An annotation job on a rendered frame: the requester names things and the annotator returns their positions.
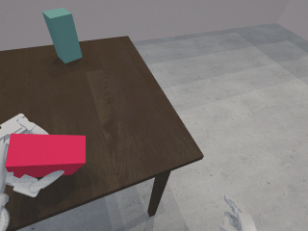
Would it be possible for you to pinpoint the sponge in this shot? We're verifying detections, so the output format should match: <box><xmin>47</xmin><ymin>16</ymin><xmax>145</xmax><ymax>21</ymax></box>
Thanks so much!
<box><xmin>5</xmin><ymin>133</ymin><xmax>86</xmax><ymax>178</ymax></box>

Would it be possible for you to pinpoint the robot left hand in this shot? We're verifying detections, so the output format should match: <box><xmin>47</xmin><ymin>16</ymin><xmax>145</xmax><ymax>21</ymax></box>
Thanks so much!
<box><xmin>0</xmin><ymin>114</ymin><xmax>64</xmax><ymax>197</ymax></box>

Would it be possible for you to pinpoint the table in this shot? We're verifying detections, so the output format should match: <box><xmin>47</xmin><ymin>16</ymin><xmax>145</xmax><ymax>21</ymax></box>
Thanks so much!
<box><xmin>0</xmin><ymin>36</ymin><xmax>204</xmax><ymax>231</ymax></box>

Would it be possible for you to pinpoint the robot right hand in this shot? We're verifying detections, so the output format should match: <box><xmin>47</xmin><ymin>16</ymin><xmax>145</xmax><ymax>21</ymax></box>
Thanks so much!
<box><xmin>220</xmin><ymin>194</ymin><xmax>257</xmax><ymax>231</ymax></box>

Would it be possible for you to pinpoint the left robot forearm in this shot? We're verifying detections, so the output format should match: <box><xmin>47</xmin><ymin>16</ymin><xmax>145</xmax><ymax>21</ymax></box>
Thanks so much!
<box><xmin>0</xmin><ymin>192</ymin><xmax>10</xmax><ymax>231</ymax></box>

